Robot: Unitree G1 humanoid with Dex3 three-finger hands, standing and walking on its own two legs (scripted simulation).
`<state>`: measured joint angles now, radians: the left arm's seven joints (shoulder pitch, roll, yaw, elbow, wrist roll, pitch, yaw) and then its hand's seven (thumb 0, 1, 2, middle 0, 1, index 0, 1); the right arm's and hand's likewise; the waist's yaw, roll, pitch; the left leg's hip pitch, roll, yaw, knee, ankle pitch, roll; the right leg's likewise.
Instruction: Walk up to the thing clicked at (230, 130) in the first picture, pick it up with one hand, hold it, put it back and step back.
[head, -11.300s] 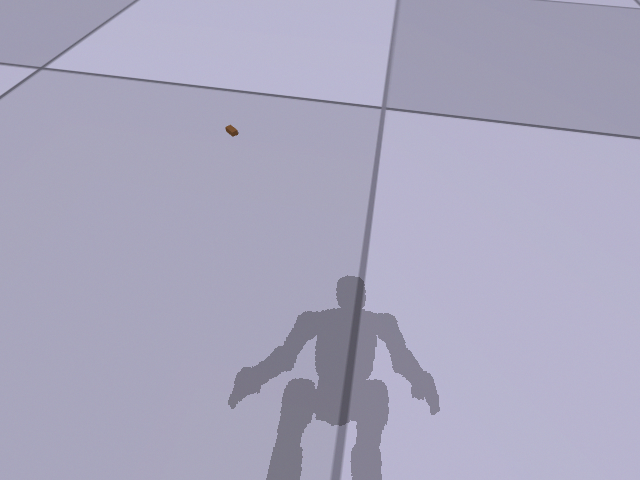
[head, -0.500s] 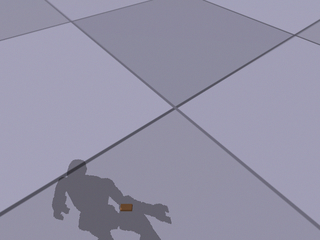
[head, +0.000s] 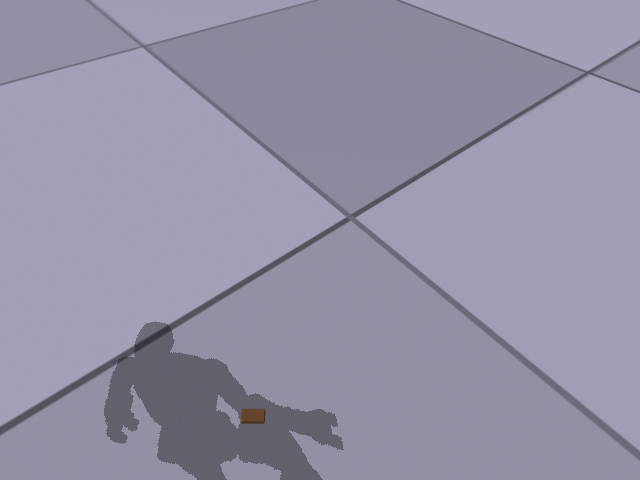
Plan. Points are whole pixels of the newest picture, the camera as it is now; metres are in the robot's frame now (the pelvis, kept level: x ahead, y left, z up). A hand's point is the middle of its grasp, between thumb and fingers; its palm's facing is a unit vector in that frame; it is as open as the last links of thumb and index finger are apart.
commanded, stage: stand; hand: left
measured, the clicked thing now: (253, 416) +0.43 +0.20 -0.77
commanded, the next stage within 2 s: walk up in 0.60 s
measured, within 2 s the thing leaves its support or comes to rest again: neither
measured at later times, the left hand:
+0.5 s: hand out of the picture +0.07 +0.25 -0.16, palm faces -0.03 -0.94 -0.35, open 7.4 cm
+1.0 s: hand out of the picture +0.08 +0.17 -0.17, palm faces -0.04 -0.93 -0.37, open 7.4 cm
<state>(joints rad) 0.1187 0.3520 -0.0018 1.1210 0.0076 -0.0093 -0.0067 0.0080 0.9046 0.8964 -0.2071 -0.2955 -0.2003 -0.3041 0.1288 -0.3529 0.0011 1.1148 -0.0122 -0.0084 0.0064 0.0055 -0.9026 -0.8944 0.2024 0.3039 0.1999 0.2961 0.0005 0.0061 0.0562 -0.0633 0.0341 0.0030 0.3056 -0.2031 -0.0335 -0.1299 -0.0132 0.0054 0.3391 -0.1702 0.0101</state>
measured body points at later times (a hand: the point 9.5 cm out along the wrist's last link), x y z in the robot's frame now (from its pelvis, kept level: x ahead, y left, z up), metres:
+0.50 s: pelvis +0.00 +0.00 +0.00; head +0.01 +0.00 +0.45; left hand +0.07 +0.30 -0.13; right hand +0.06 -0.30 -0.14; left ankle -0.02 +0.14 -0.75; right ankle +0.01 -0.12 -0.75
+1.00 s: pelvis +0.00 -0.09 -0.02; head +0.05 -0.10 +0.42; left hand +0.09 +0.22 -0.14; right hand +0.05 -0.44 -0.14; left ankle -0.02 +0.08 -0.70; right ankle +0.02 -0.21 -0.75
